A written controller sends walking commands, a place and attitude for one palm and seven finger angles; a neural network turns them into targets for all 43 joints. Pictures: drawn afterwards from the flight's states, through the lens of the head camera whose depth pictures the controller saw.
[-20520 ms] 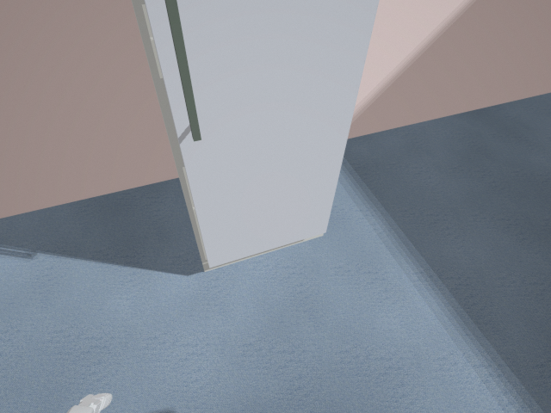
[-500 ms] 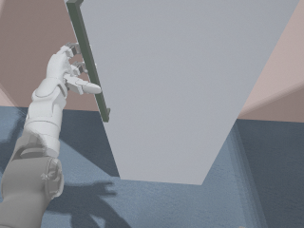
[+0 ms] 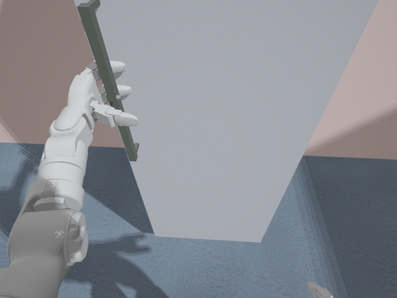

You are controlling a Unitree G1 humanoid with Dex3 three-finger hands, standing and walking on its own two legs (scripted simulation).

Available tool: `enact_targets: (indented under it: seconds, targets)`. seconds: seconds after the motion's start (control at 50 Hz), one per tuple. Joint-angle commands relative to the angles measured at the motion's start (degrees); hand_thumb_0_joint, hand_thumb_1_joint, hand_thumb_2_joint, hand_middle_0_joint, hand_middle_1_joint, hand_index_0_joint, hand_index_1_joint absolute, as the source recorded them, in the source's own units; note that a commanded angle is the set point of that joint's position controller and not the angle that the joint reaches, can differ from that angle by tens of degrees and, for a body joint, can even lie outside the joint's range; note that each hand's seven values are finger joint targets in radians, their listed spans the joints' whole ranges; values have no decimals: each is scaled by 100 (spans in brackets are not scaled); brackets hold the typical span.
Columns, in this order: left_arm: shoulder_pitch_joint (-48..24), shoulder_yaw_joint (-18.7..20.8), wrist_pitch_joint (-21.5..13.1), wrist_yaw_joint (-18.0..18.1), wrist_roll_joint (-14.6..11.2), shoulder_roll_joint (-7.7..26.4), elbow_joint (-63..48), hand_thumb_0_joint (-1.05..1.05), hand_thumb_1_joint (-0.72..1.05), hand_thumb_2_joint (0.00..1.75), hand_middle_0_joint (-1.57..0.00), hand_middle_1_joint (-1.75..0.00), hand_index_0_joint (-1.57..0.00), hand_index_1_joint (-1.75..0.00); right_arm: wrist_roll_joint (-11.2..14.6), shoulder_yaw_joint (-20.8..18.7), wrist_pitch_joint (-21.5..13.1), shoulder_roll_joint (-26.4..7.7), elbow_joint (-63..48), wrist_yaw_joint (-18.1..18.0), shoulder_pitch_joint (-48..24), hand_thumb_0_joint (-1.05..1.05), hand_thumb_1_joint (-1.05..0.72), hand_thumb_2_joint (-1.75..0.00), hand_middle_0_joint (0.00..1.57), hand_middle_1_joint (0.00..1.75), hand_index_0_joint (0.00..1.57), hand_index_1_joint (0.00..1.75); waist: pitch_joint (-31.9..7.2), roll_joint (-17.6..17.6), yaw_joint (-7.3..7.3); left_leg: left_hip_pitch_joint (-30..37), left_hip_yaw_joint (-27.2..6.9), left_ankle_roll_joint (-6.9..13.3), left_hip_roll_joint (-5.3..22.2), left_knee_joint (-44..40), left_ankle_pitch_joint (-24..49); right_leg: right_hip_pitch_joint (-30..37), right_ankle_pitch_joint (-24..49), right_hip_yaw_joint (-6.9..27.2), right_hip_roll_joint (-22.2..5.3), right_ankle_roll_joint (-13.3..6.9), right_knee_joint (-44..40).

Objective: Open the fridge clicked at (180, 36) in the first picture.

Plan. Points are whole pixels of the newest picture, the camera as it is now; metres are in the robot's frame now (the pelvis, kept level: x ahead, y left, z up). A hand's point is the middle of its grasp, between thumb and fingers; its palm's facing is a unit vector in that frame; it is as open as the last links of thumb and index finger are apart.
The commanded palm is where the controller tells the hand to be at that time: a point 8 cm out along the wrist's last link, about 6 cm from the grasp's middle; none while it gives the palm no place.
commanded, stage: slide the fingers in behind the handle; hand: left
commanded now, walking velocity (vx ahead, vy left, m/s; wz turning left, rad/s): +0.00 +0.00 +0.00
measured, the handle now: (118, 97) +0.49 +0.19 +0.16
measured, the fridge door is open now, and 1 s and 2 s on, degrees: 0 0 0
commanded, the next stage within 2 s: grip the handle and tug to test in 0.30 s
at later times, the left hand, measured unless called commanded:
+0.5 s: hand (117, 97) +0.45 +0.17 +0.19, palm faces -0.01 -1.00 +0.00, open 13.6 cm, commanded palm +0.42 +0.22 +0.20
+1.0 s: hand (112, 98) +0.44 +0.18 +0.20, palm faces +0.01 -1.00 +0.01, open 6.8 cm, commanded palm +0.41 +0.23 +0.20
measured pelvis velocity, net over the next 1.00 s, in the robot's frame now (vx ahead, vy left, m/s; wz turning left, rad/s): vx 0.00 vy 0.01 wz -0.01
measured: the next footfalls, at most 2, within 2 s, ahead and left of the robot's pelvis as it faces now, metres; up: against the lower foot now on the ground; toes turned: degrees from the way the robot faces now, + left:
none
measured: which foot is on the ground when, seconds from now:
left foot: down 0.00-1.00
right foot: down 0.00-1.00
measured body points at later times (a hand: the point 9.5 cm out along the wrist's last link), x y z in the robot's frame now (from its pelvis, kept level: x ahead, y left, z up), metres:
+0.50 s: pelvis +0.00 +0.00 +0.00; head +0.01 +0.00 +0.45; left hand +0.44 +0.23 +0.20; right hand +0.10 -0.26 -0.11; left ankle +0.02 +0.10 -0.74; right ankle -0.02 -0.09 -0.74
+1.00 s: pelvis +0.00 +0.01 +0.00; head +0.00 +0.00 +0.45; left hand +0.43 +0.24 +0.20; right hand +0.11 -0.25 -0.11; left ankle +0.02 +0.10 -0.74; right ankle -0.02 -0.09 -0.74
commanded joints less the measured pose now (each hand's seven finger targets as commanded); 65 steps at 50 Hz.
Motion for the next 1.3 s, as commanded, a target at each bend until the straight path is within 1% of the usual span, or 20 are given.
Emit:
enact_targets:
  seconds: [0.0, 0.06, 0.1, 0.2, 0.26, 0.3, 0.34, 0.36, 0.38, 0.44, 0.46, 0.5, 0.6, 0.74, 0.82, 0.98, 1.1, 1.16, 1.18, 1.28]
  targets:
    - [-2768, 289, -396, -52, -164, 1276, -1426, 0, -50, 30, -30, -120, -30, -120, 17, -277, -209, -781, -712, -52, -174, 0, -90, -90, 20, 30, 20, 30, -1845, -232, 19, 1290, -306, 198, 5, -65, 1341, 144, 2035, 337, -126, 133, -278]
    - [-2625, 419, -307, -77, -176, 1468, -1172, 0, -50, 30, -30, -120, -30, -120, 11, -287, -184, -833, -698, -61, -128, 0, -90, -90, 20, 30, 20, 30, -1619, -385, 33, 1052, -274, 218, 0, -102, 1114, 142, 1883, 345, -155, 164, -331]
    - [-2879, 282, -257, -74, -133, 1359, -1109, 0, -50, 30, -30, -120, -30, -120, 19, -271, -162, -824, -669, -76, -145, 0, -90, -90, 20, 30, 20, 30, -1473, -321, -43, 1019, -280, 217, -6, -108, 1061, 16, 1847, 351, -165, 165, -335]
    - [-2965, 113, -409, -44, -135, 1124, -1738, 0, -50, 30, -30, -120, -30, -120, 11, -294, -203, -775, -735, -53, -187, 0, -90, -90, 20, 30, 20, 30, -1975, 169, -21, 1519, -340, 183, 7, -30, 1450, 3, 1960, 332, -127, 107, -269]
    - [-2810, 198, -343, -67, -206, 1224, -1279, 0, -50, 30, -30, -120, -30, -120, 9, -302, -178, -833, -634, -73, -86, 0, -90, -90, 20, 30, 20, 30, -1580, -324, -79, 1239, -340, 207, 24, -66, 1191, -66, 1783, 297, -113, 144, -343]
    - [-3019, 273, -278, -52, -188, 1324, -1151, 0, -50, 30, -30, -120, -30, -120, 16, -288, -174, -843, -622, -88, -119, 0, -90, -90, 20, 30, 20, 30, -1519, -377, -84, 1104, -338, 214, -4, -103, 1006, -85, 1679, 338, -135, 158, -352]
    - [-3251, 236, -283, -2, -137, 1299, -1108, 0, -50, 30, -30, -120, -30, -120, -1, -284, -188, -829, -586, -85, -82, 0, -90, -90, 20, 30, 20, 30, -1536, -255, -102, 1118, -358, 205, -6, -110, 948, -166, 1560, 331, -141, 152, -359]
    - [-3131, 405, -348, 48, -86, 1535, -1218, 0, -50, 30, -30, -120, -30, -120, -13, -307, -183, -848, -615, -78, -58, 0, -90, -90, 20, 30, 20, 30, -1731, -141, -30, 1192, -340, 211, 0, -80, 1100, -42, 1643, 337, -153, 141, -328]
    - [-3154, 318, -395, 60, -50, 1444, -1423, 0, -50, 30, -30, -120, -30, -120, -9, -289, -186, -817, -639, -70, -106, 0, -90, -90, 20, 30, 20, 30, -1919, 133, -8, 1333, -353, 188, -3, -86, 1233, -10, 1732, 340, -154, 117, -284]
    - [-3154, 44, -421, 57, -86, 1006, -1467, 0, -36, 36, -32, -122, -32, -122, -13, -294, -232, -780, -631, -34, -77, 0, -90, -90, 20, 30, 20, 30, -1875, 200, -64, 1503, -393, 148, 31, -54, 1357, -194, 1719, 280, -102, 93, -273]
    - [-2899, 142, -424, 57, -104, 1120, -1346, 0, -31, 38, -32, -123, -32, -123, -16, -313, -218, -807, -645, -37, -39, 0, -90, -90, 20, 30, 20, 30, -1880, -126, -46, 1451, -402, 171, 42, -39, 1385, -113, 1733, 257, -93, 106, -280]
    - [-3022, 208, -391, 24, -135, 1226, -1255, 0, -22, 42, -33, -124, -33, -124, -3, -289, -193, -829, -618, -52, -74, 0, -90, -90, 20, 30, 20, 30, -1719, -311, -75, 1261, -367, 187, 23, -89, 1239, -29, 1790, 295, -109, 126, -296]
    - [-3105, 97, -452, 50, -116, 1070, -1602, 0, 1, 52, -35, -127, -35, -127, 4, -293, -229, -793, -659, -39, -140, 0, -90, -90, 20, 30, 20, 30, -1850, 64, -37, 1539, -402, 155, 44, -79, 1400, -148, 1742, 284, -97, 94, -286]
    - [-2787, 229, -273, 110, -90, 1117, -1457, 0, 34, 66, -39, -132, -39, -132, -14, -299, -183, -799, -662, -30, -123, 0, -90, -90, 20, 30, 20, 30, -1668, -253, 16, 1366, -383, 153, 68, -144, 1380, -75, 1763, 251, -91, 103, -307]
    - [-2658, 381, -262, 120, -89, 1288, -1740, 0, 53, 74, -41, -135, -41, -135, -21, -291, -158, -786, -754, -30, -194, 0, -90, -90, 20, 30, 20, 30, -1831, -188, 106, 1356, -326, 173, 41, -155, 1494, 181, 1969, 300, -110, 99, -295]
    - [-2507, 197, -204, -15, -146, 1152, -2011, 0, 90, 90, -45, -140, -45, -140, 11, -289, -127, -783, -772, -56, -294, 0, -90, -90, 20, 30, 20, 30, -1688, 4, 36, 1465, -314, 171, 55, -140, 1542, 107, 2003, 290, -112, 100, -336]
    - [-2870, 85, -97, -1, -150, 1073, -1859, 0, 90, 90, -45, -140, -45, -140, 11, -284, -120, -789, -721, -83, -293, 0, -90, -90, 20, 30, 20, 30, -1607, 70, -49, 1484, -384, 150, 45, -163, 1278, -140, 1635, 272, -107, 90, -393]
    - [-2548, 404, -120, 91, -135, 1386, -1646, 0, 90, 90, -45, -140, -45, -140, -15, -296, -92, -808, -705, -71, -212, 0, -90, -90, 20, 30, 20, 30, -1675, -143, 50, 1395, -383, 151, 48, -161, 1327, -11, 1647, 262, -106, 93, -383]
    - [-2740, 182, -127, 90, -144, 1132, -1704, 0, 90, 90, -45, -140, -45, -140, -12, -266, -99, -789, -722, -63, -266, 0, -90, -90, 20, 30, 20, 30, -1625, -77, -9, 1361, -387, 153, 35, -183, 1270, -50, 1639, 271, -114, 99, -373]
    - [-2669, 261, -219, 160, -111, 1159, -1754, 0, 90, 90, -45, -140, -45, -140, -26, -290, -102, -790, -727, -39, -248, 0, -90, -90, 20, 30, 20, 30, -1825, -157, 54, 1465, -388, 149, 47, -167, 1433, 68, 1772, 267, -104, 92, -337]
